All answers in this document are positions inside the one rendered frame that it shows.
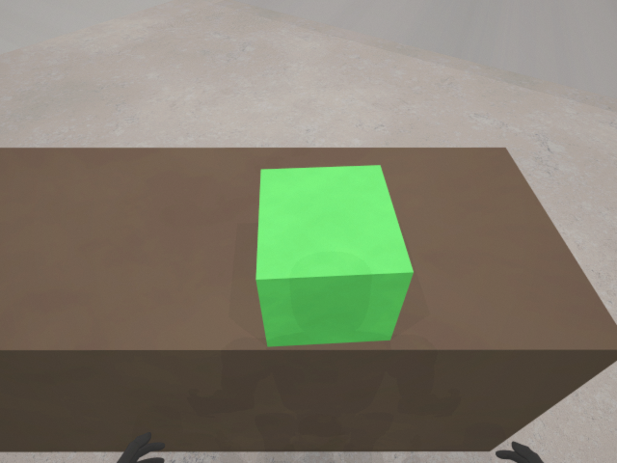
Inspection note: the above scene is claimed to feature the robot left hand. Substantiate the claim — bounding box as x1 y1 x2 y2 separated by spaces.
117 432 165 463

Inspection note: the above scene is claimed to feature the robot right hand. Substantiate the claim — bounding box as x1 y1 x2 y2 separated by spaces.
496 442 544 463

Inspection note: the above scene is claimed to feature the pedestal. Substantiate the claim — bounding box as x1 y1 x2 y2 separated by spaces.
0 148 617 452

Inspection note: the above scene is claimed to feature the carton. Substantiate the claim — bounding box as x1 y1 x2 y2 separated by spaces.
256 165 414 347

